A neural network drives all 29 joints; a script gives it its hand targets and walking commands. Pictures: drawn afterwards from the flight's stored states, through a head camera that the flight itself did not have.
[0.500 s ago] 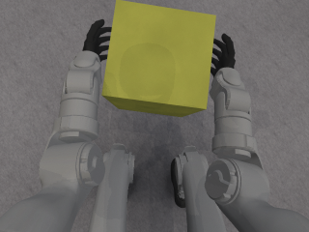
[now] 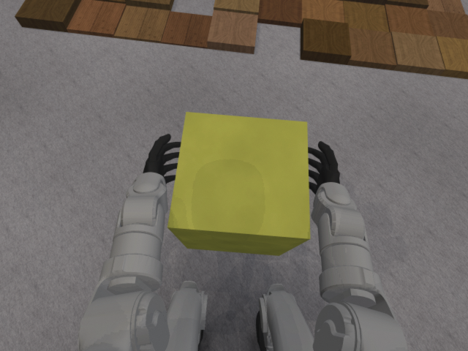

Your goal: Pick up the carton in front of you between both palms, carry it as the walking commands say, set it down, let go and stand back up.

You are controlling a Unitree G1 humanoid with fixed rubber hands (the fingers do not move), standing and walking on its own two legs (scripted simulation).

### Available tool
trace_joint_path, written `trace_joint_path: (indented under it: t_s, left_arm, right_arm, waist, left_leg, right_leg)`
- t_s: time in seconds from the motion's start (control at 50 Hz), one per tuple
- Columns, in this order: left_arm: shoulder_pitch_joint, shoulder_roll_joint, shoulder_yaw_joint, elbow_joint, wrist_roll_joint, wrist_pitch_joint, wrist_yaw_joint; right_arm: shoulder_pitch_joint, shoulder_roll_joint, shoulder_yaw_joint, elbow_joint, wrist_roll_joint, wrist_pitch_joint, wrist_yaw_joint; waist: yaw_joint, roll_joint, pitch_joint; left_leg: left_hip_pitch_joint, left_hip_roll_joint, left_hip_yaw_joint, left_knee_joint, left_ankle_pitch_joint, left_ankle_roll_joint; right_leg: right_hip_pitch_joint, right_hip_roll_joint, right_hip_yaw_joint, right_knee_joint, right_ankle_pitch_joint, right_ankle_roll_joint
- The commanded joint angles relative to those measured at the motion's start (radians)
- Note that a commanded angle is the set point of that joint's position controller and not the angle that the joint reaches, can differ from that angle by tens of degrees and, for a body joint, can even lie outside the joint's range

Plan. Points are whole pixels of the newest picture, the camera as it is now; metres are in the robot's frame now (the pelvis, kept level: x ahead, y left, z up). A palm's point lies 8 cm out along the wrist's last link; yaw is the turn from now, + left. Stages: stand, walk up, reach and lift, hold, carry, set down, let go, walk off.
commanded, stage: reach and lift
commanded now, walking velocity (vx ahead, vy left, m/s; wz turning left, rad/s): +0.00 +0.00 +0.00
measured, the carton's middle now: (239, 193) +0.42 +0.00 -0.10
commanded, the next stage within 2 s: hold in 1.66 s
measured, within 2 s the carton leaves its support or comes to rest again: neither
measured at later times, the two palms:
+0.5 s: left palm (128, 169) +0.36 +0.15 +0.12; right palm (375, 169) +0.37 -0.15 +0.12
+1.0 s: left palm (109, 165) +0.34 +0.15 +0.17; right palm (405, 163) +0.35 -0.15 +0.18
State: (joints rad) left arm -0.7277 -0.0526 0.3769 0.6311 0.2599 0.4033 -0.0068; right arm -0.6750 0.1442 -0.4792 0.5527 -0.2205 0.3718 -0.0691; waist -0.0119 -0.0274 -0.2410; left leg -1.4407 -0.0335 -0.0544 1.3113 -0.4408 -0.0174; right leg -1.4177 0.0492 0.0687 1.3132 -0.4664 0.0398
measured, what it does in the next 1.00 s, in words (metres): rises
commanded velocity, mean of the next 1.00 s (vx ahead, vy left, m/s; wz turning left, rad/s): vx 0.00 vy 0.00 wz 0.00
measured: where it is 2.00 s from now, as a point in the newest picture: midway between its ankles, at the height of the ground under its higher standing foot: outside the picture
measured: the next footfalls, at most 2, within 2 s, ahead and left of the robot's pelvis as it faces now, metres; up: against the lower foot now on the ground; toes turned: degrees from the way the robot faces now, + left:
none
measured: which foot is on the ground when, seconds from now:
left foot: down 0.00-1.00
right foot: down 0.00-1.00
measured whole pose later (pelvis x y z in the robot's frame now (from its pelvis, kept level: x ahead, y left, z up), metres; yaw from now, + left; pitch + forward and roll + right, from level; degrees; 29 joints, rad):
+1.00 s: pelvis +0.04 -0.01 +0.15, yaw +1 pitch -4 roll +0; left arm -0.34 -0.17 0.31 0.38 0.32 0.62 -0.02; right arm -0.36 0.18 -0.35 0.40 -0.33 0.59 0.01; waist 0.00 -0.01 0.02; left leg -0.19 -0.01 -0.07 0.47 -0.20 -0.01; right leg -0.18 0.02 0.07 0.48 -0.23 0.01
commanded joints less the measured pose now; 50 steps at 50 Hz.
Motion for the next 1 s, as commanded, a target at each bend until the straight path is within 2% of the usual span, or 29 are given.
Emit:
trace_joint_path:
  t_s: [0.0, 0.32, 0.42, 0.56, 0.68, 0.76, 0.86, 0.98]
  left_arm:
    - [-0.525, -1.085, -0.537, 0.015, -0.174, -0.032, -0.235]
    - [-0.233, -1.086, -0.623, -0.098, -0.177, -0.010, -0.242]
    - [-0.144, -1.076, -0.649, -0.154, -0.185, 0.023, -0.238]
    - [-0.062, -1.061, -0.705, -0.265, -0.212, 0.099, -0.235]
    - [-0.030, -1.043, -0.643, -0.255, -0.185, 0.172, -0.238]
    - [-0.098, -1.036, -0.584, -0.221, -0.160, 0.179, -0.251]
    - [-0.188, -1.061, -0.606, -0.248, -0.172, 0.173, -0.259]
    - [-0.185, -1.064, -0.616, -0.256, -0.169, 0.179, -0.255]
  right_arm:
    - [-0.564, 1.055, 0.623, 0.089, 0.152, 0.005, 0.276]
    - [-0.244, 1.065, 0.714, 0.020, 0.137, 0.032, 0.284]
    - [-0.147, 1.048, 0.737, -0.019, 0.135, 0.067, 0.289]
    - [-0.051, 1.039, 0.778, -0.099, 0.163, 0.140, 0.304]
    - [-0.038, 0.998, 0.720, -0.099, 0.140, 0.211, 0.317]
    - [-0.104, 0.986, 0.654, -0.062, 0.110, 0.218, 0.331]
    - [-0.187, 1.007, 0.671, -0.085, 0.119, 0.209, 0.341]
    - [-0.194, 0.995, 0.679, -0.098, 0.118, 0.211, 0.340]
  waist:
    - [0.013, 0.042, -0.678]
    - [0.019, 0.030, -0.407]
    - [0.016, 0.030, -0.310]
    - [0.018, 0.016, -0.180]
    - [0.017, 0.018, 0.020]
    - [0.016, 0.017, 0.086]
    - [0.014, 0.025, 0.020]
    - [0.014, 0.026, -0.007]
  left_leg:
    - [0.607, -0.116, 0.042, -0.215, 0.229, 0.011]
    - [0.987, -0.092, -0.005, -0.555, 0.384, 0.023]
    - [1.126, -0.082, -0.010, -0.666, 0.447, 0.022]
    - [1.285, -0.069, -0.014, -0.816, 0.468, 0.018]
    - [1.323, -0.061, -0.012, -0.909, 0.337, 0.021]
    - [1.312, -0.055, -0.002, -0.923, 0.233, 0.026]
    - [1.343, -0.052, -0.002, -0.914, 0.241, 0.024]
    - [1.374, -0.055, -0.001, -0.924, 0.263, 0.019]
  right_leg:
    - [0.375, 0.118, -0.074, -0.221, 0.181, -0.013]
    - [0.862, 0.077, -0.004, -0.572, 0.376, -0.031]
    - [1.000, 0.064, 0.004, -0.686, 0.442, -0.029]
    - [1.188, 0.050, 0.010, -0.834, 0.484, -0.025]
    - [1.216, 0.039, 0.005, -0.930, 0.342, -0.038]
    - [1.198, 0.032, -0.003, -0.946, 0.235, -0.047]
    - [1.227, 0.032, -0.007, -0.933, 0.244, -0.051]
    - [1.248, 0.036, -0.011, -0.938, 0.262, -0.046]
